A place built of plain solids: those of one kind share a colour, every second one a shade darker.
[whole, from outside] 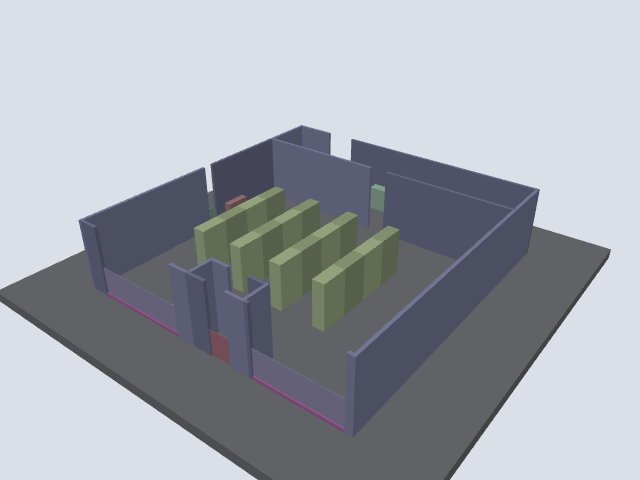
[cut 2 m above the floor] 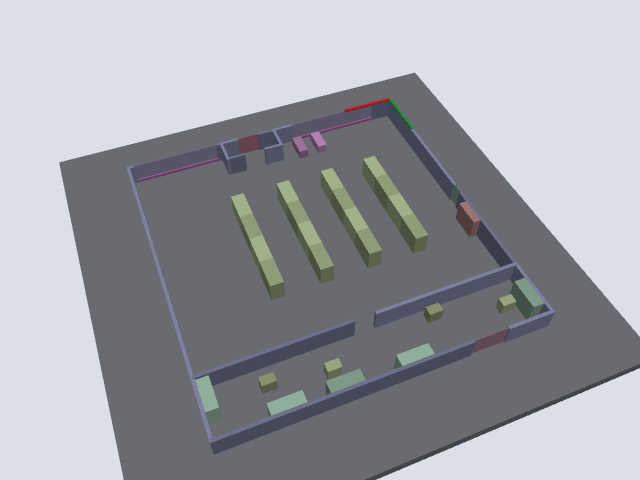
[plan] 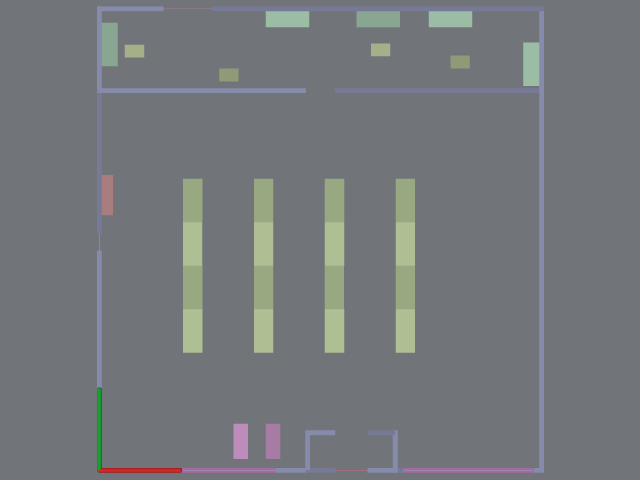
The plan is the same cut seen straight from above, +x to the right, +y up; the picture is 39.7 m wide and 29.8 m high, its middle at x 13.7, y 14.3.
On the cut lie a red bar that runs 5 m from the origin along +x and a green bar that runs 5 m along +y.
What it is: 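A store; runs of fixtures between aisles, tills by the way out, a stock room at the back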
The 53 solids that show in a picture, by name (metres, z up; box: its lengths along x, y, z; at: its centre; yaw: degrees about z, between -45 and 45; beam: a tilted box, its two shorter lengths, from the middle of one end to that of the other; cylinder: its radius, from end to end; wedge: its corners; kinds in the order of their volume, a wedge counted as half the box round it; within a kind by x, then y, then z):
{
 "wall_1": {"box": [0.3, 13.8, 6.73], "at": [0.0, 6.75, 3.31]},
 "wall_2": {"box": [0.3, 9.08, 6.73], "at": [0.0, 19.19, 3.31]},
 "wall_3": {"box": [0.3, 5.38, 6.73], "at": [0.0, 26.12, 3.31]},
 "wall_4": {"box": [2.11, 0.3, 6.73], "at": [0.91, 0.0, 3.31]},
 "wall_5": {"box": [4.14, 0.3, 6.73], "at": [1.92, 28.66, 3.31]},
 "wall_6": {"box": [12.83, 0.3, 6.73], "at": [6.42, 23.58, 3.31]},
 "wall_7": {"box": [2.11, 0.3, 6.73], "at": [12.02, 0.0, 3.31]},
 "wall_8": {"box": [0.3, 2.48, 6.73], "at": [12.93, 1.24, 3.31]},
 "wall_9": {"box": [1.87, 0.3, 6.73], "at": [13.71, 0.0, 3.31]},
 "wall_10": {"box": [1.72, 0.3, 6.73], "at": [13.79, 2.33, 3.31]},
 "wall_11": {"box": [20.62, 0.3, 6.73], "at": [17.3, 28.66, 3.31]},
 "wall_12": {"box": [1.72, 0.3, 6.73], "at": [17.51, 2.33, 3.31]},
 "wall_13": {"box": [1.87, 0.3, 6.73], "at": [17.59, 0.0, 3.31]},
 "wall_14": {"box": [0.3, 2.48, 6.73], "at": [18.37, 1.24, 3.31]},
 "wall_15": {"box": [0.65, 0.3, 6.73], "at": [18.55, 0.0, 3.31]},
 "wall_16": {"box": [12.83, 0.3, 6.73], "at": [21.05, 23.58, 3.31]},
 "wall_17": {"box": [0.65, 0.3, 6.73], "at": [27.29, 0.0, 3.31]},
 "wall_18": {"box": [0.3, 28.96, 6.73], "at": [27.46, 14.33, 3.31]},
 "run_bay_1": {"box": [1.2, 2.7, 4.55], "at": [5.8, 8.65, 2.23]},
 "run_bay_2": {"box": [1.2, 2.7, 4.55], "at": [5.8, 11.35, 2.23]},
 "run_bay_3": {"box": [1.2, 2.7, 4.55], "at": [5.8, 14.05, 2.23]},
 "run_bay_4": {"box": [1.2, 2.7, 4.55], "at": [5.8, 16.75, 2.23]},
 "run_bay_5": {"box": [1.2, 2.7, 4.55], "at": [10.2, 8.65, 2.23]},
 "run_bay_6": {"box": [1.2, 2.7, 4.55], "at": [10.2, 11.35, 2.23]},
 "run_bay_7": {"box": [1.2, 2.7, 4.55], "at": [10.2, 14.05, 2.23]},
 "run_bay_8": {"box": [1.2, 2.7, 4.55], "at": [10.2, 16.75, 2.23]},
 "run_bay_9": {"box": [1.2, 2.7, 4.55], "at": [14.6, 8.65, 2.23]},
 "run_bay_10": {"box": [1.2, 2.7, 4.55], "at": [14.6, 11.35, 2.23]},
 "run_bay_11": {"box": [1.2, 2.7, 4.55], "at": [14.6, 14.05, 2.23]},
 "run_bay_12": {"box": [1.2, 2.7, 4.55], "at": [14.6, 16.75, 2.23]},
 "run_bay_13": {"box": [1.2, 2.7, 4.55], "at": [19.0, 8.65, 2.23]},
 "run_bay_14": {"box": [1.2, 2.7, 4.55], "at": [19.0, 11.35, 2.23]},
 "run_bay_15": {"box": [1.2, 2.7, 4.55], "at": [19.0, 14.05, 2.23]},
 "run_bay_16": {"box": [1.2, 2.7, 4.55], "at": [19.0, 16.75, 2.23]},
 "stockrack_1": {"box": [1.0, 2.7, 2.45], "at": [0.65, 26.44, 1.18]},
 "stockrack_2": {"box": [2.7, 1.0, 2.45], "at": [11.68, 28.01, 1.18]},
 "stockrack_3": {"box": [2.7, 1.0, 2.45], "at": [17.32, 28.01, 1.18]},
 "stockrack_4": {"box": [2.7, 1.0, 2.45], "at": [21.81, 28.01, 1.18]},
 "stockrack_5": {"box": [1.0, 2.7, 2.45], "at": [26.81, 25.21, 1.18]},
 "stockpallet_1": {"box": [1.2, 0.8, 1.25], "at": [2.18, 26.03, 0.57]},
 "stockpallet_2": {"box": [1.2, 0.8, 1.25], "at": [8.04, 24.54, 0.57]},
 "stockpallet_3": {"box": [1.2, 0.8, 1.25], "at": [17.47, 26.11, 0.57]},
 "stockpallet_4": {"box": [1.2, 0.8, 1.25], "at": [22.39, 25.35, 0.57]},
 "till_body_1": {"box": [0.9, 2.2, 0.95], "at": [8.78, 1.8, 0.42]},
 "till_body_2": {"box": [0.9, 2.2, 0.95], "at": [10.78, 1.8, 0.42]},
 "wallshelf_1": {"box": [0.7, 2.5, 2.05], "at": [0.5, 17.09, 0.97]},
 "wall_sill_front_1": {"box": [9.0, 0.3, 0.35], "at": [6.46, 0.0, 0.12]},
 "wall_sill_front_2": {"box": [8.09, 0.3, 0.35], "at": [22.92, 0.0, 0.12]},
 "front_pane_1": {"box": [9.0, 0.04, 2.5], "at": [6.46, 0.0, 1.55]},
 "front_pane_2": {"box": [8.09, 0.04, 2.5], "at": [22.92, 0.0, 1.55]},
 "goods_leaf_1": {"box": [3.0, 0.04, 3.05], "at": [5.49, 28.66, 1.48]},
 "front_doors_shut_1": {"box": [2.04, 0.04, 2.45], "at": [15.65, 0.0, 1.18]},
 "fire_exit_leaf_1": {"box": [0.04, 1.0, 2.15], "at": [0.0, 14.15, 1.02]}
}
